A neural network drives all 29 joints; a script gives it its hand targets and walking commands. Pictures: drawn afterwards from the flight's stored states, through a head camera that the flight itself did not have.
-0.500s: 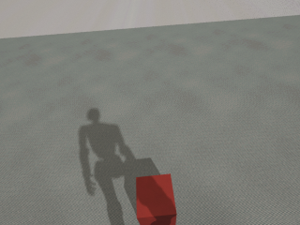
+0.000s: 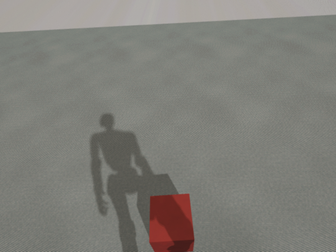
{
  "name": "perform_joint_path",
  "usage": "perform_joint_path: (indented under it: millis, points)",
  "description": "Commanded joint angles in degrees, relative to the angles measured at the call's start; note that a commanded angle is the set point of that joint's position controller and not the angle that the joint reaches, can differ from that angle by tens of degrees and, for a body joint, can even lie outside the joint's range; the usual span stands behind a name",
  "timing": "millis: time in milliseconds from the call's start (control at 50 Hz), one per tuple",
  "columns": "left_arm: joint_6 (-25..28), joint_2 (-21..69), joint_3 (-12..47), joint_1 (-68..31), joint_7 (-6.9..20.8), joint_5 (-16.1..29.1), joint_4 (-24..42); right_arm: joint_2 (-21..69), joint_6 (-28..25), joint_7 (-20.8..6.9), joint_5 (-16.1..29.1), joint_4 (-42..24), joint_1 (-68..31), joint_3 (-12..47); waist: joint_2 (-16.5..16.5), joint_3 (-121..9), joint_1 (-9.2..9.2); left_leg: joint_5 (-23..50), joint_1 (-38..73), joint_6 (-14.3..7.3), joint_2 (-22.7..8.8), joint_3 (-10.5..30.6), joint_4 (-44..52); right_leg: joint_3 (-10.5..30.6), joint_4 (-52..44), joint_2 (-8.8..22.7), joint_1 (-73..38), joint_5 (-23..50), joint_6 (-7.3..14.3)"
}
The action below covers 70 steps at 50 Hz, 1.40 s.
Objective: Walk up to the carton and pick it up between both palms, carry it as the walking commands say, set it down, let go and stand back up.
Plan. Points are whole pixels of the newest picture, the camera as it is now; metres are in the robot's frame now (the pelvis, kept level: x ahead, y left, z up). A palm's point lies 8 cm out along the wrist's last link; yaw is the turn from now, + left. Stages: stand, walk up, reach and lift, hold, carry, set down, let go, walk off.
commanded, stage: walk up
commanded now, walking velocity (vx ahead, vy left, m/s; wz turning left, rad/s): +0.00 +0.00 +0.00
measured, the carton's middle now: (171, 224) +0.39 +0.05 -0.65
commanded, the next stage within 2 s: stand in 0.24 s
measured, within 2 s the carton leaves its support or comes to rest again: neither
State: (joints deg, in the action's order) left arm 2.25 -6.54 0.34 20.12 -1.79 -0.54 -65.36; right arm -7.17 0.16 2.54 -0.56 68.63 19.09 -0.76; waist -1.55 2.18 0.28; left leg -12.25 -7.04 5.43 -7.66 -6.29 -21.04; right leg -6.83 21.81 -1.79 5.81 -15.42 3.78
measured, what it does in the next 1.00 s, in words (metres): shifts its weight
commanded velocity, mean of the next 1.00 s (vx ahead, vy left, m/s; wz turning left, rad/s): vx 0.00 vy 0.00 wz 0.00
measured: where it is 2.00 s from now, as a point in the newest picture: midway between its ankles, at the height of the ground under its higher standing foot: outside the picture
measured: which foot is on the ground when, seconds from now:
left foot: down 0.00-1.00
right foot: down 0.00-1.00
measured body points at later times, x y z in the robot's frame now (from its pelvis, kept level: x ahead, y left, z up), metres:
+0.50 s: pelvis +0.00 +0.01 -0.01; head +0.01 +0.00 +0.44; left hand +0.02 +0.24 -0.16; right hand +0.02 -0.21 -0.17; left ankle -0.02 +0.17 -0.74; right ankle -0.03 -0.07 -0.74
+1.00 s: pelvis -0.04 +0.06 -0.04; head +0.08 +0.04 +0.39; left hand +0.15 +0.23 -0.17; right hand +0.13 -0.17 -0.18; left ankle -0.01 +0.18 -0.74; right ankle -0.04 -0.07 -0.74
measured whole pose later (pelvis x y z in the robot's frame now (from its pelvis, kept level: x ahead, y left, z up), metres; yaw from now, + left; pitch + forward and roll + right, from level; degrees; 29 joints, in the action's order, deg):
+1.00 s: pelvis -0.04 +0.06 -0.04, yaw -5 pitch +22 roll +0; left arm -27.5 0.6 -5.2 3.7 -3.2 -2.7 -23.1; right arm -9.4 27.0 -6.2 -3.8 28.9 1.0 -5.6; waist -0.5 -7.8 -0.9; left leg -18.1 -48.5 0.3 0.1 -0.3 -44.4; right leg 1.7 45.1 1.0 48.9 -18.4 -1.2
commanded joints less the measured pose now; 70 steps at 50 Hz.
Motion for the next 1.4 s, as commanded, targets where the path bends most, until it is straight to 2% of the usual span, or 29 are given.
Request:
perform_joint_path:
  millis: [0,120,220,260,320,420,440,460,540,560,600,660,820,840,860,880,980,1000,1040,1080,1100,1120,1220,1240,1260,1280,1300,1340,1380]
  points:
    - [0.61,-6.33,-0.79,2.54,0.51,-0.21,1.61,0.1,0.35,-0.1,0.61,1.71,8.33,0.63,3.67,3.77,0.42,6.72,-0.64,-1.49,-0.4,1.8,1.98,7.69,-5.26,8.12,4.45,11.99,-0.84]
    - [-0.14,-7.33,-1.48,5.04,-0.52,0.04,1.64,-1.93,-1.17,0.33,-0.09,-0.93,4.51,0.32,0.0,-1.65,-1.57,14.37,-1.54,-1.45,-1.49,1.41,-0.75,5.16,-1.06,8.63,-1.16,25.31,-1.44]
    - [-0.7,-6.38,-0.94,6.36,-0.68,0.64,-0.58,1.96,0.61,0.39,-0.22,-0.75,6.45,0.69,3.32,7.19,-1.57,3.69,-3.81,-1.82,-1.86,2.03,4.48,5.44,-5.34,7.77,5.18,9.17,-2.0]
    - [-0.93,-3.04,-0.02,2.42,-0.23,-0.1,1.23,-4.1,0.28,0.54,-0.05,0.12,7.99,-0.59,-3.59,7.58,0.1,4.89,-4.75,-1.86,-1.06,1.74,2.35,9.18,-5.62,9.79,4.72,9.56,-0.69]
    - [0.12,-4.77,-0.09,4.9,-0.42,0.69,0.72,-1.59,-1.06,-0.36,1.0,-0.98,6.37,-0.03,3.38,-0.18,0.73,11.69,1.25,-2.03,-1.04,1.76,-1.29,7.88,-3.29,8.52,2.14,28.23,-1.5]
    - [0.09,-5.99,-1.16,5.16,-0.42,0.36,-0.33,-5.17,-1.12,0.88,0.24,0.38,7.36,-0.96,5.04,0.74,0.0,14.46,-0.51,-2.47,-2.62,2.2,0.34,4.44,-2.12,7.96,-0.97,25.68,-2.09]
    - [-0.56,-12.13,2.34,-46.91,0.64,6.22,41.13,-7.21,-0.84,-0.6,10.04,-40.57,-50.12,5.96,0.61,-7.35,-1.91,-8.73,-15.39,-3.38,5.19,-0.35,-9.48,7.15,4.96,3.11,17.18,1.65,-0.57]
    - [-7.15,-10.05,-2.84,-29.44,-0.53,1.63,27.0,-8.51,4.95,1.06,6.54,-28.64,-30.98,2.39,-4.28,-15.96,-0.96,-11.73,-17.72,-5.17,6.37,-1.48,-11.09,5.46,4.52,3.38,15.78,-9.0,-1.75]
    - [-27.6,-10.25,1.15,-25.73,-0.47,8.64,24.63,-7.88,24.87,3.0,8.14,-23.0,-24.99,4.81,7.46,0.18,1.11,-7.49,-11.06,-8.3,7.3,2.41,-13.66,5.11,0.99,4.74,34.67,-12.44,-0.25]
    - [-32.3,-4.48,4.29,-22.25,0.18,7.76,24.29,-3.23,29.13,1.9,9.35,-22.8,-21.1,6.1,-0.3,-2.33,1.28,-5.11,-13.49,-8.39,8.12,2.67,-13.78,6.13,4.58,4.34,33.89,-6.18,0.78]
    - [-39.74,-3.92,2.82,-17.53,-0.1,8.87,24.55,-2.01,36.67,0.68,9.64,-22.63,-17.45,5.99,5.57,-11.07,0.78,8.79,-14.05,-9.79,9.64,6.31,-14.15,8.83,7.12,3.97,26.83,13.19,0.11]
    - [-43.47,-3.16,-0.21,-8.83,-0.63,2.97,23.88,-1.32,41.01,-1.53,6.12,-21.54,-10.6,4.41,0.38,-16.36,-0.53,15.99,-17.78,-9.0,11.39,6.93,-9.66,9.55,8.28,3.24,14.22,30.08,-1.42]
    - [-33.6,1.75,-7.21,-17.29,-1.32,-4.23,46.59,-5.27,30.17,-7.22,-2.21,-45.1,-22.39,-5.09,1.19,-30.52,-2.92,23.63,-23.55,-5.93,10.01,7.07,-17.98,9.1,20.06,0.37,18.11,30.45,-3.1]
    - [-32.94,3.11,-5.94,-18.14,-1.04,-4.38,45.34,-6.86,29.19,-7.49,-5.77,-43.33,-20.63,-6.64,6.36,-24.75,1.02,18.39,-28.62,-5.71,9.78,7.13,-17.71,8.43,19.54,-0.02,18.75,26.46,-3.07]
    - [-31.19,1.84,-8.1,-17.42,-1.04,-5.32,46.19,-4.44,27.54,-7.74,-3.94,-45.26,-19.23,-5.31,2.41,-29.99,-2.47,24.96,-22.99,-5.7,10.26,7.39,-18.87,8.85,20.23,-0.47,21.47,29.97,-3.29]
    - [-29.84,4.76,-6.4,-18.89,-0.7,-4.32,53.1,-7.74,26.89,-8.3,-5.09,-46.89,-20.47,-6.89,2.05,-36.56,-0.26,33.93,-24.57,-4.27,10.79,6.89,-21.2,9.21,21.0,-0.7,19.46,37.9,-3.09]
    - [-28.36,5.29,-5.38,-19.69,-1.6,-0.79,48.56,-8.66,24.68,-9.16,-2.66,-46.82,-23.17,-7.33,5.74,-31.19,1.2,16.91,-28.28,-3.66,9.34,6.76,-23.82,6.24,23.99,-1.78,33.76,15.41,-3.75]
    - [-29.04,3.59,-5.37,-20.39,-1.65,-0.5,49.06,-6.87,24.52,-9.54,-1.54,-46.19,-24.02,-5.01,2.77,-29.56,-2.17,7.44,-29.98,-3.32,10.98,4.96,-24.62,6.53,22.13,-0.6,30.13,6.34,-2.71]
    - [-30.56,8.83,-3.63,-23.4,-1.96,0.74,47.18,-9.1,26.56,-9.14,-2.52,-42.77,-21.35,-6.19,4.98,-23.66,2.2,-3.58,-34.33,-3.45,9.46,5.23,-22.53,5.5,22.73,-1.58,34.4,0.61,-2.53]
    - [-31.95,2.61,-4.65,-26.12,-2.78,0.56,50.0,-7.11,27.15,-9.64,-0.1,-42.2,-28.14,-6.49,-2.91,-26.6,-1.65,-12.28,-30.62,-3.02,10.22,4.59,-23.12,4.92,25.48,-0.57,33.31,-6.0,-2.25]
    - [-32.8,5.2,-4.67,-28.37,-2.87,0.37,47.17,-8.79,27.79,-9.69,-1.61,-43.26,-29.23,-5.41,3.92,-21.07,0.07,-15.64,-32.45,-3.71,9.53,6.0,-21.91,3.34,24.81,-2.32,39.17,-10.14,-2.22]
    - [-32.79,4.0,-4.79,-31.12,-3.46,-1.18,52.0,-8.24,28.14,-9.91,-0.55,-41.56,-29.27,-5.95,-6.82,-20.05,-0.34,-16.13,-33.49,-2.75,10.02,4.67,-21.98,4.89,25.72,-0.96,37.54,-5.48,-1.95]
    - [-33.52,6.87,-4.27,-33.72,-4.99,1.47,42.16,-8.89,27.8,-8.62,0.23,-40.5,-43.04,-7.76,-2.29,-24.42,-3.39,-12.49,-32.96,-3.61,9.48,6.65,-23.28,3.61,29.16,-1.41,38.14,-5.68,-2.24]
    - [-32.64,1.61,-9.49,-37.58,-5.16,-1.0,43.32,-13.45,26.59,-8.05,-2.85,-39.52,-42.57,-10.16,4.94,-20.7,-1.28,-11.91,-37.47,-3.31,10.79,3.89,-27.16,5.0,27.28,-0.96,39.1,-9.16,-3.01]
    - [-31.78,6.52,-7.25,-41.6,-5.76,-0.14,42.63,-9.69,26.32,-7.98,0.12,-37.85,-43.79,-6.96,-1.37,-24.74,-4.04,-15.66,-32.74,-3.39,10.57,3.95,-25.19,3.53,28.25,-0.59,39.65,-9.23,-2.9]
    - [-30.93,4.09,-9.0,-44.32,-6.22,-0.25,41.37,-14.56,25.11,-7.24,-3.82,-34.5,-47.43,-12.14,6.94,-21.57,0.68,-11.24,-34.94,-3.96,10.6,4.8,-27.69,3.54,28.62,-1.46,44.41,-9.59,-3.26]
    - [-30.2,2.16,-9.42,-46.31,-6.22,-0.54,40.96,-9.04,24.65,-7.32,1.07,-38.7,-54.64,-6.6,0.8,-21.19,-4.92,-17.35,-37.45,-4.21,11.28,3.02,-27.47,4.15,28.1,-0.46,41.55,-13.31,-2.47]
    - [-29.73,3.74,-9.55,-52.19,-5.98,1.3,38.03,-8.69,24.85,-6.19,-0.65,-34.93,-57.63,-7.93,8.74,-23.58,-2.83,-13.08,-37.13,-4.8,10.07,5.28,-28.79,3.55,28.93,-0.84,42.71,-10.4,-3.03]
    - [-28.32,-0.34,-10.74,-59.55,-5.61,1.46,43.47,-8.77,24.6,-5.57,-0.98,-34.65,-58.86,-8.7,5.45,-28.99,0.33,-14.85,-40.58,-3.77,10.24,3.11,-29.63,5.49,29.25,-0.48,39.44,-7.56,-3.27]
